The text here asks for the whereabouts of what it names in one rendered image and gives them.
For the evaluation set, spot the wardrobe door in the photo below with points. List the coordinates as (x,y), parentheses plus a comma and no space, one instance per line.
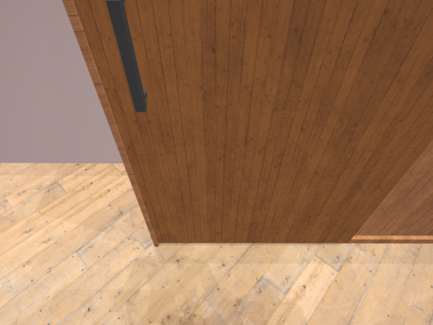
(268,120)
(408,208)

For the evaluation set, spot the handle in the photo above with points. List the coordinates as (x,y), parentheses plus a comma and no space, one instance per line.
(123,37)

